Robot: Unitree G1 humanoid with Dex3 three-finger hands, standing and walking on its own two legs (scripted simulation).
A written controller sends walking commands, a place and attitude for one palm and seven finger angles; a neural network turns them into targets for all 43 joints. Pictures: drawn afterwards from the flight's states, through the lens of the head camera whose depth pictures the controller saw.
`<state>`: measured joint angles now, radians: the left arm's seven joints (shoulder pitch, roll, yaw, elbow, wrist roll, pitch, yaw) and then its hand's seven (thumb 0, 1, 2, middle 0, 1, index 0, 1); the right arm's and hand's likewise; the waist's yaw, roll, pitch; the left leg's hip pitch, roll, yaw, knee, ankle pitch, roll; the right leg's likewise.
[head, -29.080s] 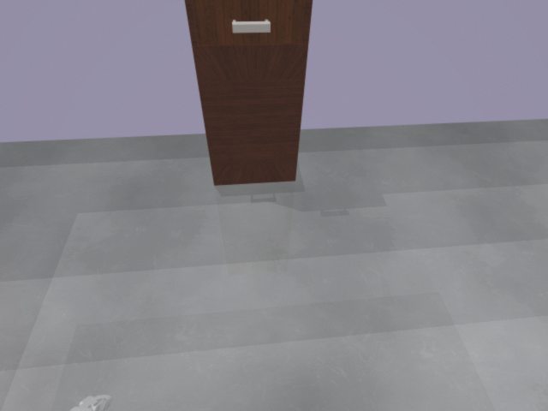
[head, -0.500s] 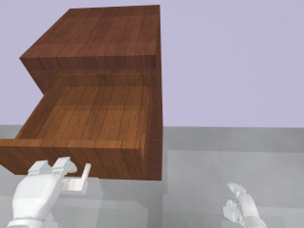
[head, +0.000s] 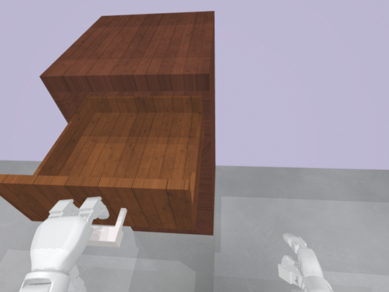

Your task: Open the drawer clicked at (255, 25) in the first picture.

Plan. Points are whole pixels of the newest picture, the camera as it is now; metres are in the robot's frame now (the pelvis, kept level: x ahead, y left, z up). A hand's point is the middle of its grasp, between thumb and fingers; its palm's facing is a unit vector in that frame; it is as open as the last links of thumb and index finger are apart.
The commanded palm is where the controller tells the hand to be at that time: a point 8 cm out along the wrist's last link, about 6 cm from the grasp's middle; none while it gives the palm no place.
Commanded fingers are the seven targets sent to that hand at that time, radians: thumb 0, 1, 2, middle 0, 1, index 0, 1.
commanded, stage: lift the hand off the handle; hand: left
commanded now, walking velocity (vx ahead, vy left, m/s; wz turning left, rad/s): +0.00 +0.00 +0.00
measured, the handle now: (90, 223) +0.21 +0.25 +0.06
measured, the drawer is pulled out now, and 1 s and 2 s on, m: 0.29 0.29 0.29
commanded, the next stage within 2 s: draw the hand back to the body in 1.08 s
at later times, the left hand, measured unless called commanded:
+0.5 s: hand (61, 226) +0.17 +0.26 +0.12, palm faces +0.10 -0.09 -0.99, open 13.1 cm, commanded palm +0.15 +0.25 +0.19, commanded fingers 0.00 -0.50 0.30 -0.30 -1.20 -0.30 -1.20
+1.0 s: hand (48, 189) +0.19 +0.24 +0.20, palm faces +0.19 -0.08 -0.98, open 13.8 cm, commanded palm +0.14 +0.25 +0.26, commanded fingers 0.00 -0.50 0.30 -0.30 -1.20 -0.30 -1.20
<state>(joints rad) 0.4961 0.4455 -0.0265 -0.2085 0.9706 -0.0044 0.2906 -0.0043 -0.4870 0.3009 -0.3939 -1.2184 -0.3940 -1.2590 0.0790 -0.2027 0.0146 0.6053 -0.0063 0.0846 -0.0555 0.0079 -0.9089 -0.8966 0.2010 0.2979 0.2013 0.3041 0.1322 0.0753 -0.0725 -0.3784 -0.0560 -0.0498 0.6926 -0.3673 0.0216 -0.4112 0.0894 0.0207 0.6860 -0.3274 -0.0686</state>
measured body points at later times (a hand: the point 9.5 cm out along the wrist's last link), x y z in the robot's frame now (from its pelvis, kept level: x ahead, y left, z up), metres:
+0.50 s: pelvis +0.01 +0.02 +0.02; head -0.01 -0.02 +0.46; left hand +0.16 +0.26 +0.17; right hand +0.25 -0.17 -0.07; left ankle -0.01 +0.11 -0.72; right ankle +0.01 -0.08 -0.72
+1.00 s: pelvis +0.00 +0.01 +0.02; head -0.03 -0.03 +0.47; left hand +0.18 +0.25 +0.26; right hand +0.25 -0.17 -0.05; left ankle -0.01 +0.11 -0.72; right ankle +0.01 -0.08 -0.72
